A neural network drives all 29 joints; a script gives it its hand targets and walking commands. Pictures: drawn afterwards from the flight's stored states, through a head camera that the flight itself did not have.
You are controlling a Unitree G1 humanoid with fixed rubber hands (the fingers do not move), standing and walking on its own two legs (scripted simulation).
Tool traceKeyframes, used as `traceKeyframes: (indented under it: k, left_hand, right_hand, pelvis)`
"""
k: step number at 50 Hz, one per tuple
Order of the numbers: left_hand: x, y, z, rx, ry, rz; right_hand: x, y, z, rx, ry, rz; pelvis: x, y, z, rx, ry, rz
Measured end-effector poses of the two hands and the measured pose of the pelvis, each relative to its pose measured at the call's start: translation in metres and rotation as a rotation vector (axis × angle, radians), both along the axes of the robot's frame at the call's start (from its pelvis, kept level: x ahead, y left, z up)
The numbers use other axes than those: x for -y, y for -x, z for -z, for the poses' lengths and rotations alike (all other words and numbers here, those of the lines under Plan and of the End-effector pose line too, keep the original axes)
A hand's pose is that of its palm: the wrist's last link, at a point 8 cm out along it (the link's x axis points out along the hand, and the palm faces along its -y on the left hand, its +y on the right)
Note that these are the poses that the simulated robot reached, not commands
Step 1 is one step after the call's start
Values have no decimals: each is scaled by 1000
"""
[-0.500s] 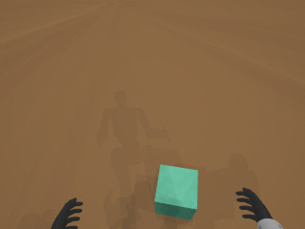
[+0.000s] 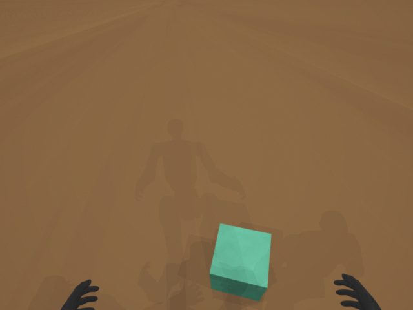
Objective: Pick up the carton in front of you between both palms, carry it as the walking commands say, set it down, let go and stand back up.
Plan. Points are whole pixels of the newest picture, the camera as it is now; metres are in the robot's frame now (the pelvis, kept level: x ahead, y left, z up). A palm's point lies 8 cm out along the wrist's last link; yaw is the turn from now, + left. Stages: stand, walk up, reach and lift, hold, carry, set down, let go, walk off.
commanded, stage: stand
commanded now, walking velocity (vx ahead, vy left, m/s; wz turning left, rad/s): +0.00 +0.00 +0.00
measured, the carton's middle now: (239, 262) +0.38 -0.10 -0.64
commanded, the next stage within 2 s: none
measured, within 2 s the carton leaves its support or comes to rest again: neither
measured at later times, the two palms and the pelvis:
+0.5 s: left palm out of the picture +0.09 +0.30 -0.09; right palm out of the picture +0.09 -0.29 -0.09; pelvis -0.02 +0.01 +0.01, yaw -1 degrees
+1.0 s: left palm out of the picture +0.07 +0.31 -0.09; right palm out of the picture +0.05 -0.30 -0.10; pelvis -0.03 +0.01 +0.01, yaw -1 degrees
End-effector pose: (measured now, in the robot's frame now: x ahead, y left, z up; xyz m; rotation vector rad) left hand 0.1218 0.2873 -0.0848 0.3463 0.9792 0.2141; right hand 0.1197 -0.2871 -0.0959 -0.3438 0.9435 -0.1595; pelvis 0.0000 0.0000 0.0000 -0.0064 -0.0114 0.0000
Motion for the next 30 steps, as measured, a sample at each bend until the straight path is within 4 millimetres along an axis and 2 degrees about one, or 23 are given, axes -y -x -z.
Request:
traceKeyframes:
  k: [30]
  left_hand:
    - [-20, 37, 2, -91, -7, -17]
  right_hand:
    - [8, 42, 0, -84, 23, 35]
  pelvis:
    - [-6, 19, -8, 27, -7, 15]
